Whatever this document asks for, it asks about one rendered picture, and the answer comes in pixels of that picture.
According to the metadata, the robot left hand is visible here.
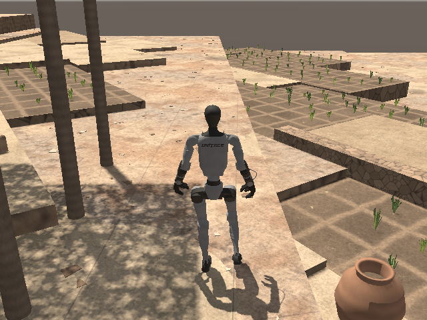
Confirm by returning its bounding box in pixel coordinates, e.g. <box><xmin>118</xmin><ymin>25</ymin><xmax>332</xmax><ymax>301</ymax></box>
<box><xmin>173</xmin><ymin>182</ymin><xmax>189</xmax><ymax>195</ymax></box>

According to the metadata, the robot right forearm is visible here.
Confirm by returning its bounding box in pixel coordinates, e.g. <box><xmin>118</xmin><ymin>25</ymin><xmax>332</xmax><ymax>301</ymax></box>
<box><xmin>240</xmin><ymin>160</ymin><xmax>254</xmax><ymax>187</ymax></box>

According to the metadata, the robot right upper arm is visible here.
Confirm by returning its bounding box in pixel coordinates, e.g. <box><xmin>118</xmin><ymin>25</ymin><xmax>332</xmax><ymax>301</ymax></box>
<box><xmin>227</xmin><ymin>134</ymin><xmax>246</xmax><ymax>171</ymax></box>

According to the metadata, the left robot foot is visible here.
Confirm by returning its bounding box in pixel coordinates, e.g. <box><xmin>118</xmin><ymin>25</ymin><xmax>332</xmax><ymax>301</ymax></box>
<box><xmin>201</xmin><ymin>255</ymin><xmax>211</xmax><ymax>273</ymax></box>

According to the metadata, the left robot thigh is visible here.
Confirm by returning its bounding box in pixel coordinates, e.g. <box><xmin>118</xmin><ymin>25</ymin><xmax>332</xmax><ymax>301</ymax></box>
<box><xmin>191</xmin><ymin>186</ymin><xmax>209</xmax><ymax>233</ymax></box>

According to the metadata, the robot right hand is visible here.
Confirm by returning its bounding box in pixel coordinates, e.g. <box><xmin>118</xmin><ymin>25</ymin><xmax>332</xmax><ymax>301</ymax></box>
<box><xmin>240</xmin><ymin>184</ymin><xmax>256</xmax><ymax>198</ymax></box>

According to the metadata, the robot left upper arm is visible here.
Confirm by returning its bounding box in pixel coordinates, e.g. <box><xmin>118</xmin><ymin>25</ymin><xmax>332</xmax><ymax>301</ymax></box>
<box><xmin>180</xmin><ymin>134</ymin><xmax>199</xmax><ymax>171</ymax></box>

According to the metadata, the robot left forearm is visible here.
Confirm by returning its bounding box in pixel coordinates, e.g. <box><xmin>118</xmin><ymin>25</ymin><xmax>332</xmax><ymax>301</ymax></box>
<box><xmin>175</xmin><ymin>160</ymin><xmax>187</xmax><ymax>185</ymax></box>

